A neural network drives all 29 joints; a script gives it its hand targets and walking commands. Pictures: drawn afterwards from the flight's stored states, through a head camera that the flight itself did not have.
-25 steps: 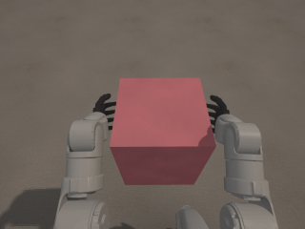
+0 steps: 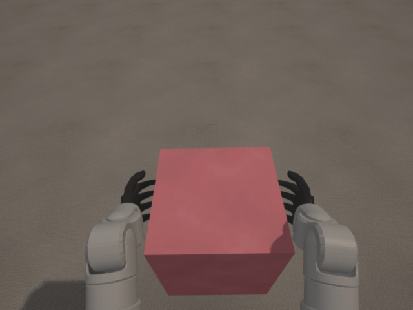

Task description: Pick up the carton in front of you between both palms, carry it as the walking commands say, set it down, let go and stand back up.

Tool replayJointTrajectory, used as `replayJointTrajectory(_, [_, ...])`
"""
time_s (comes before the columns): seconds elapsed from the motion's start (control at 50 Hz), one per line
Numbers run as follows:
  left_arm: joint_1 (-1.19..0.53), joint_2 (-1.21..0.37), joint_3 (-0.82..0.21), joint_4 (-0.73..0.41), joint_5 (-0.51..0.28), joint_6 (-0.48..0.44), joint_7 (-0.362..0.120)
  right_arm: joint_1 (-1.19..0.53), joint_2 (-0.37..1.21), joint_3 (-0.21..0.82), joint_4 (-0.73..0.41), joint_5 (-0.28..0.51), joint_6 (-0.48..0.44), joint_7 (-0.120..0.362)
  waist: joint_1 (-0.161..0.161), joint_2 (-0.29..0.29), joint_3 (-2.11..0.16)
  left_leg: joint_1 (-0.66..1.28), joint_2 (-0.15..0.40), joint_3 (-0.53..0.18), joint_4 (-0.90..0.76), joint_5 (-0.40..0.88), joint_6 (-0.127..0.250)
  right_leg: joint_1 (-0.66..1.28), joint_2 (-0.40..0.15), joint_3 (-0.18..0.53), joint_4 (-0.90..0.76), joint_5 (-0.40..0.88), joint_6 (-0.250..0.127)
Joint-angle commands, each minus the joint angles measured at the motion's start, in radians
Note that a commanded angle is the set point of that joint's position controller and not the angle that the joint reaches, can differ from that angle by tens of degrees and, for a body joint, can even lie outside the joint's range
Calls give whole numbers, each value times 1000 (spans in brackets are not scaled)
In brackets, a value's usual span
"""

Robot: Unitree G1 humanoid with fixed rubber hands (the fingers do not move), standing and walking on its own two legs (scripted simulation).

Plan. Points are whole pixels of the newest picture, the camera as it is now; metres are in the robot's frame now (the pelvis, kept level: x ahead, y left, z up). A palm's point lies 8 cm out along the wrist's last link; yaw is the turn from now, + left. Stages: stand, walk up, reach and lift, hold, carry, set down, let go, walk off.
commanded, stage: carry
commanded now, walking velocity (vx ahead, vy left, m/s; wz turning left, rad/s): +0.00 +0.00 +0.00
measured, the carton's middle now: (216, 225) +0.29 +0.01 +0.01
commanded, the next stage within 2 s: hold in 1.26 s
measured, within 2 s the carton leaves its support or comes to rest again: neither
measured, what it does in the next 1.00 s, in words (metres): stands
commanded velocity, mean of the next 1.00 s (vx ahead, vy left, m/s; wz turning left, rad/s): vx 0.00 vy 0.00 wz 0.00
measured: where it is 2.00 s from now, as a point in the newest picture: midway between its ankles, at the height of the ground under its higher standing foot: outside the picture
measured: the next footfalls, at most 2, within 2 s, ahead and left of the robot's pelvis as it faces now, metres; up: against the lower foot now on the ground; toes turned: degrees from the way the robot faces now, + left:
none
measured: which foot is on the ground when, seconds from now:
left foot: down 0.00-1.00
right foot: down 0.00-1.00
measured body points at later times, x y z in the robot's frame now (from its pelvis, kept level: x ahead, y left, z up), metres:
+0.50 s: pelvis +0.02 +0.02 -0.01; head -0.03 +0.02 +0.44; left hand +0.29 +0.17 +0.06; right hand +0.29 -0.13 +0.06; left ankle +0.00 +0.12 -0.74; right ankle +0.03 -0.08 -0.74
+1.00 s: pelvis -0.01 +0.03 -0.01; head -0.05 +0.03 +0.44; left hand +0.30 +0.18 +0.03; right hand +0.29 -0.13 +0.03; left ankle +0.00 +0.13 -0.74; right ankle +0.03 -0.08 -0.74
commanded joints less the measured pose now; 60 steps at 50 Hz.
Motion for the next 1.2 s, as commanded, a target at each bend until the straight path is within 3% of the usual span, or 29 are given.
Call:
replayJointTrajectory(0.0, [-432,-919,-746,-46,-413,31,-275,-419,930,710,-36,382,14,255,-9,1,-412,171,131,-74,27,340,16,159,-171,103,30,352,27])
replayJointTrajectory(0.1, [-413,-875,-737,26,-390,51,-271,-392,884,692,52,388,35,279,-12,8,-302,100,123,-77,38,383,29,105,-167,110,73,348,35])
replayJointTrajectory(0.32, [-453,-896,-738,96,-370,9,-265,-457,893,705,99,384,-5,282,-13,-14,-270,61,105,-81,41,238,49,92,-160,122,69,240,21])
replayJointTrajectory(0.6, [-406,-852,-675,183,-264,-188,-270,-404,848,635,196,269,-202,287,-15,-20,-258,37,93,-87,9,98,61,75,-157,132,42,106,22])
replayJointTrajectory(0.88, [-508,-864,-431,496,-73,-481,-292,-504,853,395,506,80,-495,306,-13,-22,-252,11,90,-95,-27,-14,67,61,-156,142,5,5,24])
replayJointTrajectory(0.96, [-545,-907,-409,557,-53,-543,-301,-544,892,374,563,61,-557,316,-13,-23,-273,20,90,-95,-25,-12,68,68,-156,141,5,3,26])
replayJointTrajectory(1.1, [-507,-930,-489,493,-99,-516,-302,-509,924,457,495,108,-531,314,-12,-25,-299,35,89,-95,-14,27,67,80,-157,140,17,44,29])
replayJointTrajectory(1.18, [-474,-898,-487,475,-97,-483,-296,-472,892,453,478,106,-499,308,-13,-24,-292,34,90,-94,-8,53,67,77,-157,139,24,67,29])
